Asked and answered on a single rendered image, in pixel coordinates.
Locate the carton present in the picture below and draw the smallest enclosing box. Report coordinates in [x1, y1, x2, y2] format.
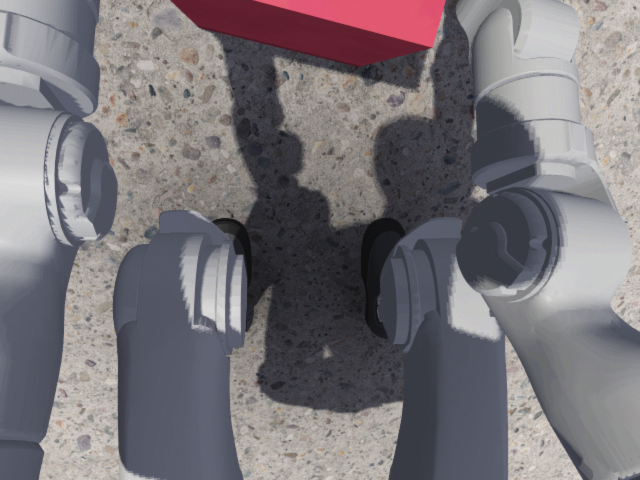
[170, 0, 446, 67]

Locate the robot left foot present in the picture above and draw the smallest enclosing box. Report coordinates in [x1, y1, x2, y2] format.
[212, 218, 252, 327]

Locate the right robot forearm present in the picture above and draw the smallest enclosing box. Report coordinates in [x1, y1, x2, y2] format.
[456, 0, 620, 215]

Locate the left robot forearm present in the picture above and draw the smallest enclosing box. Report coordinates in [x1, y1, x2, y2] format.
[0, 0, 100, 118]

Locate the left robot upper arm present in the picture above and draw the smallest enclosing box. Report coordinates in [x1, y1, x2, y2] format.
[0, 104, 118, 480]

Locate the right robot upper arm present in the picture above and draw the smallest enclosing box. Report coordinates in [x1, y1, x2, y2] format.
[456, 187, 640, 480]

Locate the robot right foot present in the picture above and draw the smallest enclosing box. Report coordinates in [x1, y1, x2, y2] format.
[361, 218, 406, 338]

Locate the robot foot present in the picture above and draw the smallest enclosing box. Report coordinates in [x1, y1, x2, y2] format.
[212, 218, 252, 327]
[361, 218, 406, 338]

